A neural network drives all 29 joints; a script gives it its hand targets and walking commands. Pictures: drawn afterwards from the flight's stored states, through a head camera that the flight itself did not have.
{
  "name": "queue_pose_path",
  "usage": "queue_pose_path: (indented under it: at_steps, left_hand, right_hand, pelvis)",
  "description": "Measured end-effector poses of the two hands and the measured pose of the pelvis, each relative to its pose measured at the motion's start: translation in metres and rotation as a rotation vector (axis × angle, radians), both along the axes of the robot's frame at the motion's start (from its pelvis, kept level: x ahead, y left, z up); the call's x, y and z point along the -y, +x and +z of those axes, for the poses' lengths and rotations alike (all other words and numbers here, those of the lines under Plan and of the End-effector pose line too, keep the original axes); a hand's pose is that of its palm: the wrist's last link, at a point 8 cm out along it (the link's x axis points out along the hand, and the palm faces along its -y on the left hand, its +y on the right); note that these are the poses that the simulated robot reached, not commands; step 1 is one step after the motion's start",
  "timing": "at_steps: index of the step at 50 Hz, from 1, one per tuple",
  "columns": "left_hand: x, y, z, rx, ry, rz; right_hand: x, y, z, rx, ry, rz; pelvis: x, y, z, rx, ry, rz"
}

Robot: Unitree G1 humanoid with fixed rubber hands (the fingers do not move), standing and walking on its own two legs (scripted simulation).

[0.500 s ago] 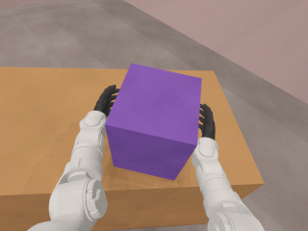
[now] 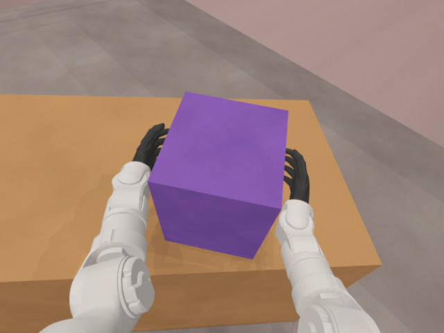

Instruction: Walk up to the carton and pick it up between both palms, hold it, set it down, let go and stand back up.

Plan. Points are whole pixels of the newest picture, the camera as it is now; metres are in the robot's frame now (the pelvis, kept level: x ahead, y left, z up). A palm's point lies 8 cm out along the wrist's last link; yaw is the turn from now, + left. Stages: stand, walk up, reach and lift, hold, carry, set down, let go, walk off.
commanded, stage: set down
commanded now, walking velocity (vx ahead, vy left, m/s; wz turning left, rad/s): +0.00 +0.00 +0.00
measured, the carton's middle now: (221, 181) +0.39 -0.02 +0.03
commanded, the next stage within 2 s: none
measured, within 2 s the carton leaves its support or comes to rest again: rests again in 0.54 s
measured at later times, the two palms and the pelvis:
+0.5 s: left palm (142, 167) +0.42 +0.14 +0.04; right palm (286, 200) +0.34 -0.14 +0.02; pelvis +0.00 +0.00 +0.00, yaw +0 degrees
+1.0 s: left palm (113, 185) +0.38 +0.19 +0.05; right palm (291, 222) +0.29 -0.14 +0.02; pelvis -0.02 +0.02 +0.00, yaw +0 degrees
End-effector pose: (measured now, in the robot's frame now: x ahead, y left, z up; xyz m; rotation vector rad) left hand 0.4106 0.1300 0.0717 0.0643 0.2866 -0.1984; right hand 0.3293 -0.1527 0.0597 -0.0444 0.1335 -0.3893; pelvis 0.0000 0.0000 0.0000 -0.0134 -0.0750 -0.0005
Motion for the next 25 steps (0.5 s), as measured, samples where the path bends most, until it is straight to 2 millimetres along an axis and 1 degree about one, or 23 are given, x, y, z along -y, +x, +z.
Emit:
queue_pose_path:
  at_steps: [13,20,25]
  left_hand:
    - [-0.001,0.004,-0.006,0.009,0.000,0.005]
    - [-0.008,0.009,-0.018,-0.002,0.005,0.065]
    - [-0.012,0.012,-0.031,-0.018,-0.013,0.076]
  right_hand:
    - [-0.001,0.003,-0.007,0.010,0.009,-0.002]
    - [-0.005,0.005,-0.026,-0.053,0.092,-0.013]
    - [-0.009,0.008,-0.036,-0.085,0.103,-0.018]
  pelvis:
    - [0.000,0.002,0.000,-0.011,0.000,0.000]
    - [0.000,0.004,0.000,-0.036,0.000,-0.001]
    - [-0.004,0.003,0.000,-0.074,-0.005,-0.001]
